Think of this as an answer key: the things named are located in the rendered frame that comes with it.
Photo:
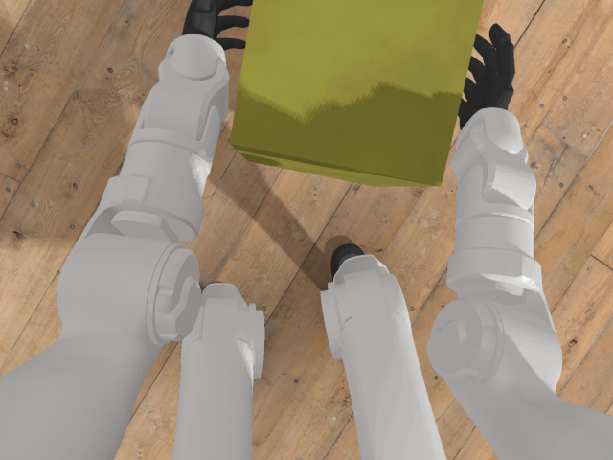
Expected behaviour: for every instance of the robot right hand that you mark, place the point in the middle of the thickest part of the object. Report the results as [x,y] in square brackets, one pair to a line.
[493,81]

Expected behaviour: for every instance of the right robot forearm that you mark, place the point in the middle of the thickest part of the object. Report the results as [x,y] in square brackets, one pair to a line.
[494,243]

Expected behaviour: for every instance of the right robot thigh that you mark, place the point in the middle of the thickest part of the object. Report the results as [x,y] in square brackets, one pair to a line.
[392,412]

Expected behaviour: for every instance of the robot left upper arm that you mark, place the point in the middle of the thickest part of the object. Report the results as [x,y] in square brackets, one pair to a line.
[120,300]

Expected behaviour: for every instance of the robot right shin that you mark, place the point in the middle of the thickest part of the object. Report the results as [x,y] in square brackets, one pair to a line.
[390,286]

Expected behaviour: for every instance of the carton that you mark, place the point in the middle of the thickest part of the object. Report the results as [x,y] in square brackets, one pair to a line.
[366,91]

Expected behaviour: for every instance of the robot right upper arm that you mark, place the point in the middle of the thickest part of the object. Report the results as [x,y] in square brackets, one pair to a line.
[502,366]

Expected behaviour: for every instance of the robot left hand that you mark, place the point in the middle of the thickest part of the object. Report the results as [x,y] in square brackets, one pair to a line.
[202,19]

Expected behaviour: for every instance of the left robot forearm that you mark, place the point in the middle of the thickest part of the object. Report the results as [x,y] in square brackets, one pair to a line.
[170,154]

